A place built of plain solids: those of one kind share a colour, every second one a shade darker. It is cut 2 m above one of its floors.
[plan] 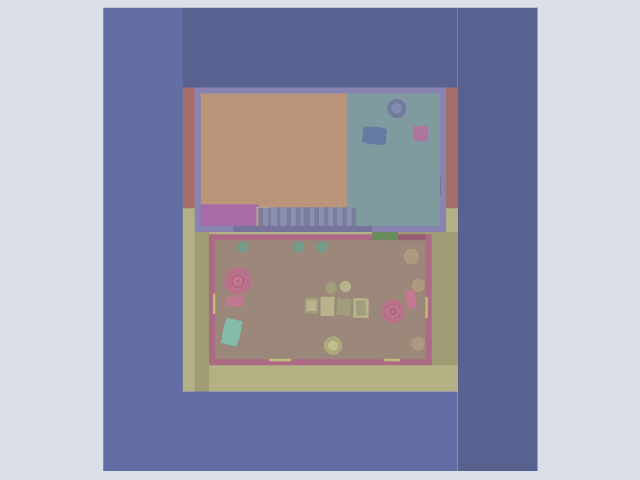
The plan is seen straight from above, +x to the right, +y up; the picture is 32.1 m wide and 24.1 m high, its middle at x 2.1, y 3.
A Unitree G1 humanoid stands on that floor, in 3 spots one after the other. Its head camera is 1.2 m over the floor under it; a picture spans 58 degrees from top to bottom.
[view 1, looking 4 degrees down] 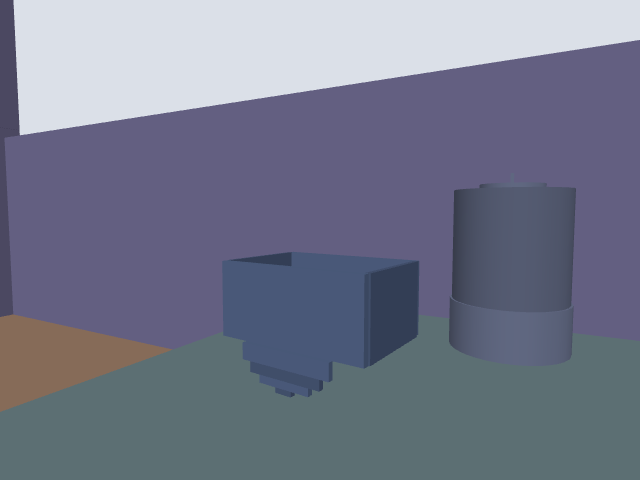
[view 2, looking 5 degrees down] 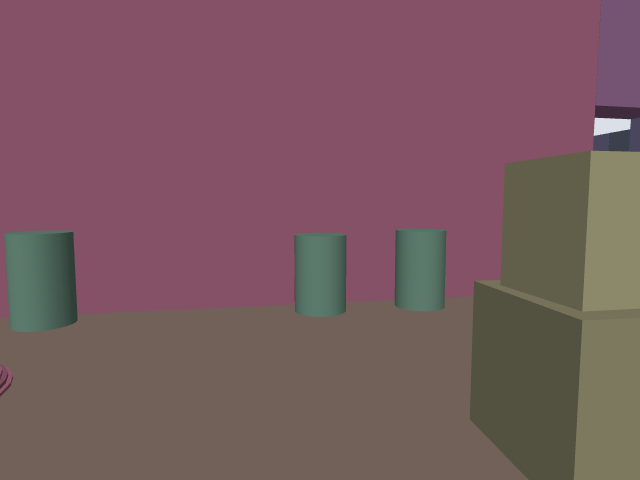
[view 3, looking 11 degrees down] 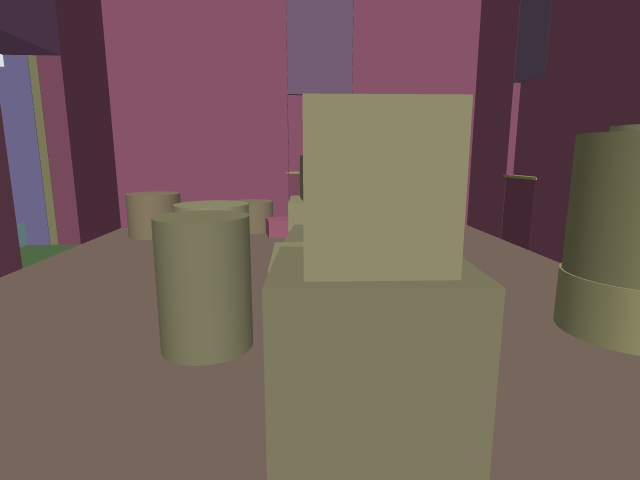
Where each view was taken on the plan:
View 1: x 6.32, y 5.53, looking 119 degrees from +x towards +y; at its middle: wall_yard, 5.53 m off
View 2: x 0.10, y -1.99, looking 79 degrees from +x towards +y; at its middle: barrel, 4.47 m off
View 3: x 0.00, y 0.00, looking -3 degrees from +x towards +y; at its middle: case_stack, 1.45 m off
